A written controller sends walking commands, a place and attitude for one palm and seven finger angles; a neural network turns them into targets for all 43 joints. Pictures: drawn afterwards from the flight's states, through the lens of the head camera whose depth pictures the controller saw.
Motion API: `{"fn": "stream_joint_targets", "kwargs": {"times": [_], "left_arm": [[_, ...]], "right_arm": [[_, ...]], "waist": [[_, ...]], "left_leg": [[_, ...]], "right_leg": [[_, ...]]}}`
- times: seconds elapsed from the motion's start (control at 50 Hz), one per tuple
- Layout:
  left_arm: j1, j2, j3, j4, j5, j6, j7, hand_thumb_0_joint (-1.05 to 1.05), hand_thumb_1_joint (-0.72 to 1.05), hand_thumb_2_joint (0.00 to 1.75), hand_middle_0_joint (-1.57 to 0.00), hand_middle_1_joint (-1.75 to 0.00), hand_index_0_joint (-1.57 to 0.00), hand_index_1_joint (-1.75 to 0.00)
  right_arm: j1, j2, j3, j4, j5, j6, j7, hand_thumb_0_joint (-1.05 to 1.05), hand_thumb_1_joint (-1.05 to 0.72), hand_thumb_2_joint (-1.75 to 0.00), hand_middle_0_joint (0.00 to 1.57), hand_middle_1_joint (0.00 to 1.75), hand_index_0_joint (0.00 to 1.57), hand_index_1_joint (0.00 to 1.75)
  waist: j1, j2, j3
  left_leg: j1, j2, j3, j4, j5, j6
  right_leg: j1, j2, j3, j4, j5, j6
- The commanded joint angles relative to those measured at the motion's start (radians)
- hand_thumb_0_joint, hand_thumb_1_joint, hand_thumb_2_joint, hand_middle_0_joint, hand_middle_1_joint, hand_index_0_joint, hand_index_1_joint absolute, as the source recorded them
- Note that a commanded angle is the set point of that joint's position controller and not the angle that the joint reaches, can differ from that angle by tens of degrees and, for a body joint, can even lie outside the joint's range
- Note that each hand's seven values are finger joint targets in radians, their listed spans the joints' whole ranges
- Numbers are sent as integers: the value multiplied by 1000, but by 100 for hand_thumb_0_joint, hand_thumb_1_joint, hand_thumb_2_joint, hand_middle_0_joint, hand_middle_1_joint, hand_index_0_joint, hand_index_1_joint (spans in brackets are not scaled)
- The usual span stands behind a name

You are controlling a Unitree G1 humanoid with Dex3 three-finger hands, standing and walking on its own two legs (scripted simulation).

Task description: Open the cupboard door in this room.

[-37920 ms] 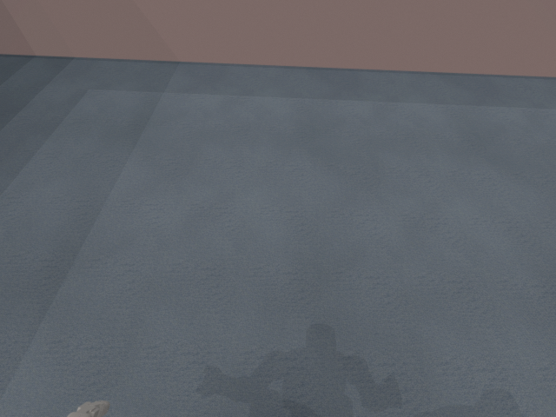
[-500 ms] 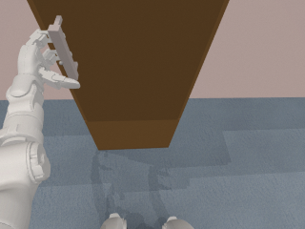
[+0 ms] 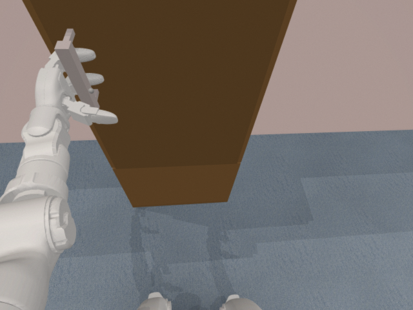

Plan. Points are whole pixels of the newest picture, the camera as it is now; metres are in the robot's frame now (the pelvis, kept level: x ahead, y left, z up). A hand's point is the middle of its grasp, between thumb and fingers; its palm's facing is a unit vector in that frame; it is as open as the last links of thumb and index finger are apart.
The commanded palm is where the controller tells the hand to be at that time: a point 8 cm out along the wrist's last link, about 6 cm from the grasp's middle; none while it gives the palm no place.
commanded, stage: slide the fingers in behind the handle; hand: left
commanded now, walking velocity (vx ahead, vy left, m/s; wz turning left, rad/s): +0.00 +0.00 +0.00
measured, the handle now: (82, 74) +0.55 +0.20 +0.12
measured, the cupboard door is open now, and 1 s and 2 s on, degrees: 0 0 35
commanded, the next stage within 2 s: close the thumb around the handle in 0.22 s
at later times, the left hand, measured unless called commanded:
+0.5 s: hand (88, 89) +0.51 +0.18 +0.12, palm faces +0.00 -1.00 +0.00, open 12.8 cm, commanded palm +0.49 +0.23 +0.12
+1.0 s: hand (90, 92) +0.50 +0.18 +0.12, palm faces -0.03 -1.00 +0.01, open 5.6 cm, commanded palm +0.48 +0.23 +0.12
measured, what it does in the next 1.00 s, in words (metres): stands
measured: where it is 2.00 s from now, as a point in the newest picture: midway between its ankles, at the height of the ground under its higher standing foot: outside the picture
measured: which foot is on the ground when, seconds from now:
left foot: down 0.00-1.00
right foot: down 0.00-1.00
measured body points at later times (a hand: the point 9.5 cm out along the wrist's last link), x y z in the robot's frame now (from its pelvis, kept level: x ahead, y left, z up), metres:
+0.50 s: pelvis +0.00 +0.00 +0.00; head +0.09 +0.02 +0.44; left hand +0.50 +0.24 +0.12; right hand -0.01 -0.27 -0.11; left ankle +0.03 +0.11 -0.69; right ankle -0.02 -0.11 -0.69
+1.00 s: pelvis +0.00 +0.01 +0.00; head +0.09 +0.02 +0.44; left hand +0.50 +0.24 +0.12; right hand +0.00 -0.26 -0.11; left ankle +0.03 +0.11 -0.69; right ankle -0.02 -0.11 -0.69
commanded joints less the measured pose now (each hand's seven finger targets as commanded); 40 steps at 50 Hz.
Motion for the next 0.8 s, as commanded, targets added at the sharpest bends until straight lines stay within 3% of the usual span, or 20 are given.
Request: {"fn": "stream_joint_targets", "kwargs": {"times": [0.0,0.06,0.08,0.16,0.2,0.22,0.3,0.36,0.38,0.44,0.48,0.52,0.58,0.62,0.7,0.78], "left_arm": [[-483,246,14,-186,-14,-58,-4,0,-50,30,-30,-120,-30,-120],[-496,280,38,-175,-22,-55,-11,0,-50,30,-30,-120,-30,-120],[-507,297,48,-194,-17,-59,-14,0,-50,30,-30,-120,-30,-120],[-493,258,29,-185,-29,-56,-23,0,-50,30,-30,-120,-30,-120],[-498,253,13,-167,-24,-48,-24,0,-50,30,-30,-120,-30,-120],[-523,267,23,-176,-23,-48,-23,0,-50,30,-30,-120,-30,-120],[-504,278,33,-172,-22,-45,-23,0,-50,30,-30,-120,-30,-120],[-514,250,19,-191,-25,-50,-18,0,-33,37,-31,-122,-31,-122],[-501,254,24,-193,-22,-51,-16,0,-28,40,-32,-122,-32,-122],[-509,238,6,-187,-22,-45,-13,0,-11,47,-33,-124,-33,-124],[-517,259,26,-208,-14,-58,-6,0,0,52,-34,-125,-34,-125],[-527,214,-11,-215,-14,-59,-3,0,12,56,-34,-127,-34,-127],[-510,252,29,-204,-15,-63,4,0,28,64,-36,-128,-36,-128],[-490,249,27,-225,-17,-65,-1,0,40,68,-36,-130,-36,-130],[-483,263,37,-212,-21,-64,-5,0,62,78,-38,-132,-38,-132],[-471,278,50,-224,-22,-76,-13,0,84,88,-40,-134,-40,-134]], "right_arm": [[131,-176,-56,-59,0,-14,-21,0,-90,-90,20,30,20,30],[139,-181,-54,-58,-1,-17,-25,0,-90,-90,20,30,20,30],[139,-182,-56,-60,2,-17,-26,0,-90,-90,20,30,20,30],[144,-176,-54,-60,-4,-19,-24,0,-90,-90,20,30,20,30],[136,-178,-55,-58,1,-17,-26,0,-90,-90,20,30,20,30],[146,-182,-55,-55,0,-17,-27,0,-90,-90,20,30,20,30],[148,-181,-55,-54,-2,-16,-27,0,-90,-90,20,30,20,30],[151,-179,-56,-55,-4,-16,-27,0,-90,-90,20,30,20,30],[148,-181,-58,-57,-3,-16,-24,0,-90,-90,20,30,20,30],[145,-181,-56,-58,-4,-16,-21,0,-90,-90,20,30,20,30],[151,-183,-59,-56,-4,-15,-21,0,-90,-90,20,30,20,30],[146,-178,-59,-55,-7,-16,-19,0,-90,-90,20,30,20,30],[152,-185,-61,-52,-8,-16,-19,0,-90,-90,20,30,20,30],[144,-180,-59,-61,-7,-15,-18,0,-90,-90,20,30,20,30],[142,-181,-58,-58,-5,-11,-19,0,-90,-90,20,30,20,30],[136,-181,-58,-63,-2,-11,-21,0,-90,-90,20,30,20,30]], "waist": [[-25,32,-356],[-24,28,-354],[-21,40,-396],[-18,67,-392],[-31,58,-370],[-34,40,-372],[-24,62,-393],[-28,65,-391],[-18,71,-409],[-26,67,-375],[-18,82,-414],[-29,100,-391],[-17,63,-414],[-5,87,-428],[-13,59,-391],[-3,76,-406]], "left_leg": [[339,-35,-34,-71,257,36],[313,-39,-32,-68,245,39],[332,-37,-31,-69,260,38],[354,-38,-37,-62,293,36],[339,-35,-34,-64,261,36],[336,-33,-38,-65,259,37],[351,-33,-41,-64,280,34],[368,-34,-45,-62,292,36],[380,-31,-45,-65,287,32],[364,-32,-44,-71,265,32],[394,-30,-51,-67,293,29],[405,-27,-54,-69,287,27],[399,-28,-55,-67,299,29],[401,-32,-47,-69,314,27],[380,-30,-45,-70,304,30],[388,-31,-43,-69,310,28]], "right_leg": [[58,20,33,-121,329,16],[80,19,40,-121,330,15],[80,16,42,-117,341,18],[64,20,32,-110,351,11],[45,18,36,-120,327,17],[45,18,34,-118,323,18],[48,18,31,-112,334,14],[35,21,25,-111,330,11],[28,22,25,-111,320,13],[22,22,23,-118,301,12],[18,22,21,-107,309,9],[-11,23,16,-110,292,9],[17,25,19,-106,310,9],[40,24,20,-104,331,8],[42,25,21,-111,335,10],[47,25,22,-106,338,8]]}}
